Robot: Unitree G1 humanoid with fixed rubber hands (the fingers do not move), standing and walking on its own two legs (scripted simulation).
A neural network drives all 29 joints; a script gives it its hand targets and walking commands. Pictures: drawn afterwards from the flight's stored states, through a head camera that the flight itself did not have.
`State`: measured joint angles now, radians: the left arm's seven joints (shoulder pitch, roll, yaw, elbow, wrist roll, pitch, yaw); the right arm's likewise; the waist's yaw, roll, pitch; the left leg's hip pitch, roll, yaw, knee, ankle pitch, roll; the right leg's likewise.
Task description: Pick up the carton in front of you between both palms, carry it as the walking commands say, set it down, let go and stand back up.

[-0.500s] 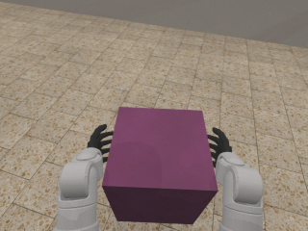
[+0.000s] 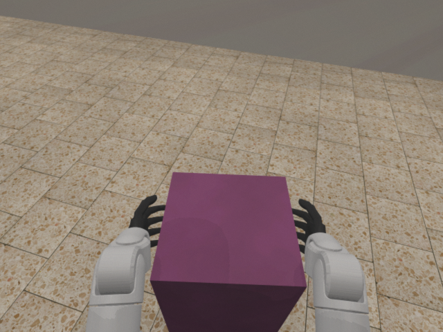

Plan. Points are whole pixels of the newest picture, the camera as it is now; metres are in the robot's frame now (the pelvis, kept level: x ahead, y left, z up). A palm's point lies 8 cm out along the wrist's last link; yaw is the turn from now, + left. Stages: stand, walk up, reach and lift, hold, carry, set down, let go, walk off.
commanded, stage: carry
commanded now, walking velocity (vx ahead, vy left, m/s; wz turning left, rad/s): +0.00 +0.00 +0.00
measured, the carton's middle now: (225, 256) +0.26 +0.00 -0.01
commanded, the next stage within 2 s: hold in 0.76 s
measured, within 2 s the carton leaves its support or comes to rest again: neither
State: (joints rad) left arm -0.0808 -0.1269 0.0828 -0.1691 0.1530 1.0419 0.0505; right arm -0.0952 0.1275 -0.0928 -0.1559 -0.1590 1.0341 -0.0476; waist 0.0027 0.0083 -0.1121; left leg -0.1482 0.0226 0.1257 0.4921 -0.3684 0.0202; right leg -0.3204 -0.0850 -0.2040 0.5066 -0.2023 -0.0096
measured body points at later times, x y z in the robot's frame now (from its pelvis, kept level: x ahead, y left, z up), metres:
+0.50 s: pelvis -0.02 +0.00 +0.00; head -0.04 +0.00 +0.45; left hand +0.28 +0.15 +0.03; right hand +0.28 -0.15 +0.03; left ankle -0.07 +0.09 -0.73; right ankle +0.04 -0.11 -0.73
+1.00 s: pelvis -0.03 +0.00 +0.01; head -0.05 -0.01 +0.46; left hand +0.23 +0.18 +0.03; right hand +0.27 -0.12 +0.03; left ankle -0.07 +0.09 -0.73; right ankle +0.03 -0.13 -0.73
